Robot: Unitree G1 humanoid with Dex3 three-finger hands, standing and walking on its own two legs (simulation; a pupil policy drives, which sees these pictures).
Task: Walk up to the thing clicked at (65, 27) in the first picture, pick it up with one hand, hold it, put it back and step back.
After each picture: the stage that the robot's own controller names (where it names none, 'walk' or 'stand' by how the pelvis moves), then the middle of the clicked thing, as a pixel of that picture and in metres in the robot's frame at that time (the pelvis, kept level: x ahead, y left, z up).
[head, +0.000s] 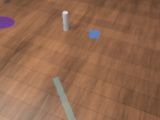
stand; (65, 21) +1.70 +0.16 -0.66
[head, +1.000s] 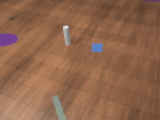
walk; (67, 35) +1.57 +0.23 -0.64
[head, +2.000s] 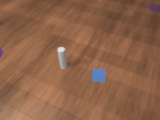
walk; (62, 58) +1.06 +0.22 -0.65
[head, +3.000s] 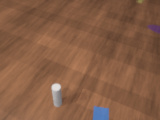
walk; (57, 95) +0.67 +0.16 -0.63
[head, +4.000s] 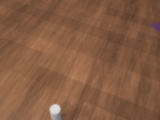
stand; (56, 115) +0.45 +0.13 -0.63
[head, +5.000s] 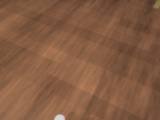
stand; out of the picture +0.42 +0.14 -0.65
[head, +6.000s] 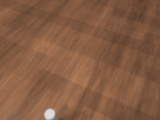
stand; out of the picture +0.42 +0.21 -0.64
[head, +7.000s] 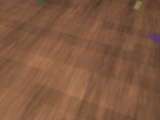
stand; out of the picture +0.39 +0.20 -0.66
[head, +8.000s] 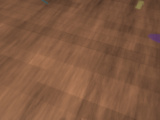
stand; out of the picture +0.40 +0.20 -0.66
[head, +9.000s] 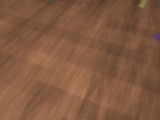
stand; out of the picture +0.38 +0.19 -0.66
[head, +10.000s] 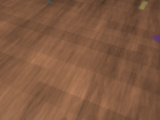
stand; out of the picture +0.39 +0.19 -0.66
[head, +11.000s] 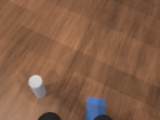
go down; (38, 87) +0.43 +0.21 -0.47
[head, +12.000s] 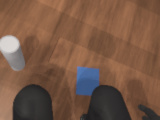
go down; (14, 55) +0.46 +0.27 -0.28
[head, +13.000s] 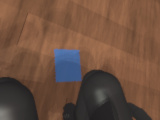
close in; out of the picture +0.44 +0.30 -0.19
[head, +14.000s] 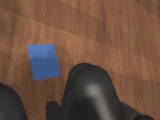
close; out of the picture +0.43 +0.33 -0.16
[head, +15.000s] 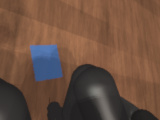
lift; out of the picture +0.39 +0.32 -0.15
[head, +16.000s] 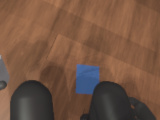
lift; out of the picture +0.32 +0.28 -0.03
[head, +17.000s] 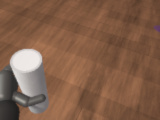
hold; (34, 86) +0.31 +0.15 +0.08
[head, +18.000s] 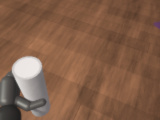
hold; (35, 91) +0.31 +0.15 +0.04
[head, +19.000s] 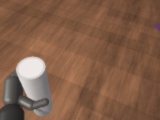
crouch; (38, 91) +0.31 +0.15 +0.04
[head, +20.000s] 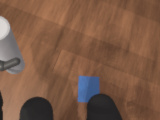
crouch; (6, 51) +0.43 +0.22 -0.04
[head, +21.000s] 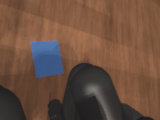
lower; out of the picture +0.40 +0.31 -0.17
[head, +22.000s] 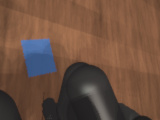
lower; out of the picture +0.42 +0.33 -0.16
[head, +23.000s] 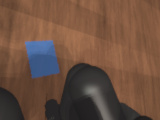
lower; out of the picture +0.41 +0.33 -0.16
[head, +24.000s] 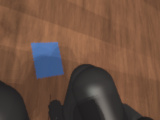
lower; out of the picture +0.40 +0.32 -0.16
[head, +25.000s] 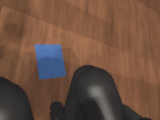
loosen; out of the picture +0.40 +0.29 -0.16
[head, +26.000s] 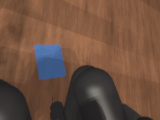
withdraw; out of the picture +0.40 +0.30 -0.17
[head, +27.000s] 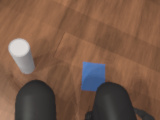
walk; (24, 59) +0.44 +0.24 -0.26
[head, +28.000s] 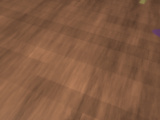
stand; out of the picture +0.36 +0.16 -0.59
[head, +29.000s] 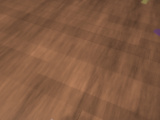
stand; out of the picture +0.39 +0.17 -0.60
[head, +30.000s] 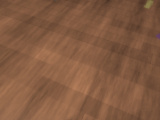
stand; out of the picture +0.38 +0.16 -0.64
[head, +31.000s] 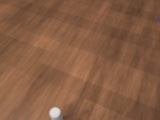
walk; (57, 118) +0.42 +0.17 -0.64
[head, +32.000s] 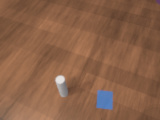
walk; (62, 87) +0.63 +0.18 -0.64
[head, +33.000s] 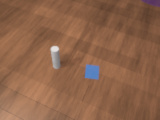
walk; (55, 58) +0.94 +0.18 -0.64
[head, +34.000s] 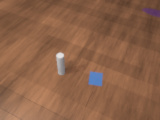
stand; (60, 64) +0.98 +0.17 -0.65
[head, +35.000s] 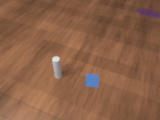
stand; (57, 67) +0.98 +0.21 -0.66
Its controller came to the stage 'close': yes
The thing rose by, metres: 0.68
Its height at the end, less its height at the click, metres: +0.00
